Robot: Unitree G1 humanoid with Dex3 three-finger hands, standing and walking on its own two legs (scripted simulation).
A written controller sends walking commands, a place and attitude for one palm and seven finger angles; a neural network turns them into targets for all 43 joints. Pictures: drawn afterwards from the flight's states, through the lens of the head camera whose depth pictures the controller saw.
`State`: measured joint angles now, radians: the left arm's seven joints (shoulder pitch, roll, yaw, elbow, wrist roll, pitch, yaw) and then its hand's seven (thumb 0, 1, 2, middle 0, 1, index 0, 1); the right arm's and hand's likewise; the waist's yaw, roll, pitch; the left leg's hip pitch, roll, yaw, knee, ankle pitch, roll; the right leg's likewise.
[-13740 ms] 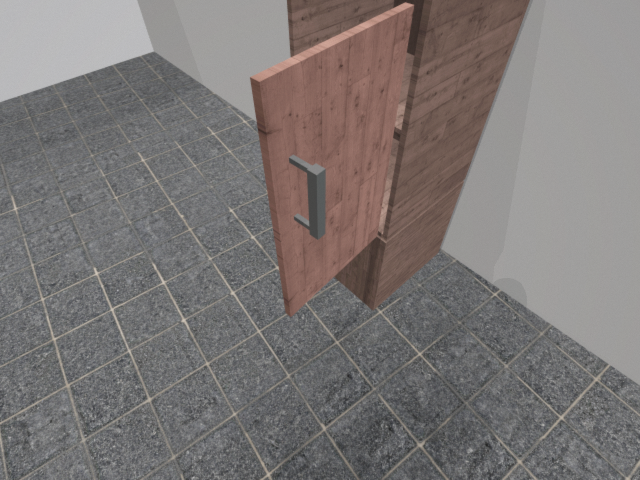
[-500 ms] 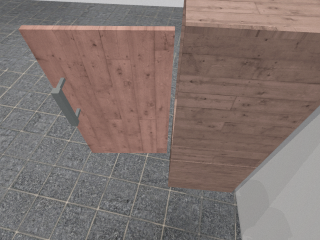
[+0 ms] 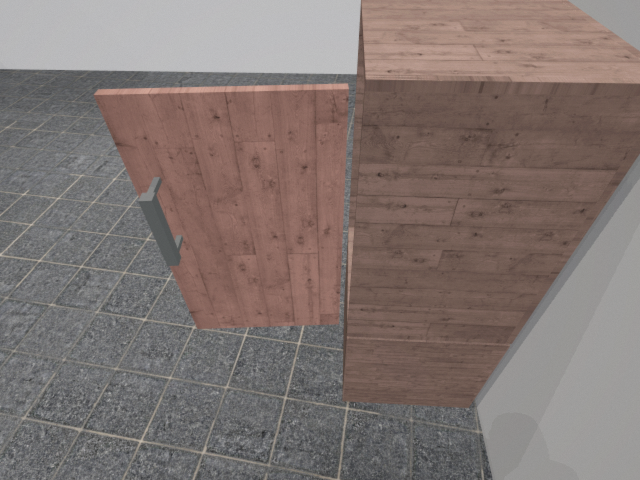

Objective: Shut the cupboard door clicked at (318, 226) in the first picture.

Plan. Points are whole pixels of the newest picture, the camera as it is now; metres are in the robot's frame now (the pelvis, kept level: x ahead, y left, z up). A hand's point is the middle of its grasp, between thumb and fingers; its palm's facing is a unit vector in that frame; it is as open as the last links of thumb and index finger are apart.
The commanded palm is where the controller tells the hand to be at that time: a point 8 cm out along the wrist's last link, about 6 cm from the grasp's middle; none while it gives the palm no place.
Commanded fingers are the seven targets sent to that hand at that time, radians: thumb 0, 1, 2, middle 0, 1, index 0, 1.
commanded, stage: come to a stop and stand still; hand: left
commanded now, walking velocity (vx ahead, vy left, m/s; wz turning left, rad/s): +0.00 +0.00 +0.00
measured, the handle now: (165, 223) +0.50 +0.29 +0.03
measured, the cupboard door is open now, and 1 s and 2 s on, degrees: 95 95 95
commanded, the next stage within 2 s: look again from close up in 0.28 s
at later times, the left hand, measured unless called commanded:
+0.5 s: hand out of the picture +0.03 +0.23 -0.16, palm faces -0.06 -0.95 -0.29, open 7.4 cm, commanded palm none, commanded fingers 0.00 0.90 0.90 -0.20 -0.30 -0.20 -0.30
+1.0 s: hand out of the picture +0.06 +0.24 -0.16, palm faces -0.03 -0.95 -0.30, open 7.4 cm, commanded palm none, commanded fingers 0.00 0.90 0.90 -0.20 -0.30 -0.20 -0.30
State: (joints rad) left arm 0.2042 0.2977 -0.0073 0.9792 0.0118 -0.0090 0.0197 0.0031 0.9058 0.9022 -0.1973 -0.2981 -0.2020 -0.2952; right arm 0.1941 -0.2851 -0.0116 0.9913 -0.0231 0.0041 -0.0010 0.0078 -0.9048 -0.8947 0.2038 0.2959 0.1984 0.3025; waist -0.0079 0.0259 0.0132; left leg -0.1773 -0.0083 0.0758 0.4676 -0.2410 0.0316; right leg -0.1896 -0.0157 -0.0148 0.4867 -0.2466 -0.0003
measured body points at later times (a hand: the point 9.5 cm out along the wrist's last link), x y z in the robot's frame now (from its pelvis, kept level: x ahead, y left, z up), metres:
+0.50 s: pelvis -0.01 +0.01 +0.00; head +0.00 +0.01 +0.45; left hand +0.04 +0.28 -0.14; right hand +0.02 -0.27 -0.14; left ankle +0.01 +0.10 -0.74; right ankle +0.01 -0.12 -0.74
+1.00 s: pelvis +0.01 +0.01 +0.01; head +0.02 +0.02 +0.46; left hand +0.06 +0.29 -0.14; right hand +0.08 -0.26 -0.13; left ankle +0.01 +0.10 -0.74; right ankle +0.01 -0.12 -0.74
